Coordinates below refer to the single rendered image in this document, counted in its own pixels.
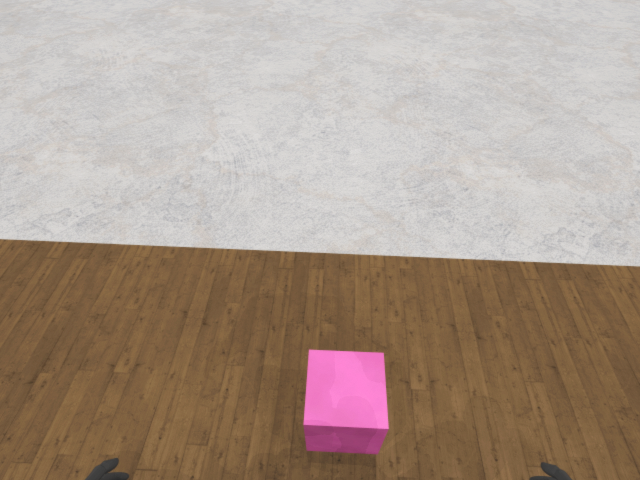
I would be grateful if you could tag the carton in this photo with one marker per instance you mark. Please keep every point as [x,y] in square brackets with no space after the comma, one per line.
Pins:
[346,402]

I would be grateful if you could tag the robot left hand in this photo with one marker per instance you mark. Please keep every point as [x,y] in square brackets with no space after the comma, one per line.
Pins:
[100,472]

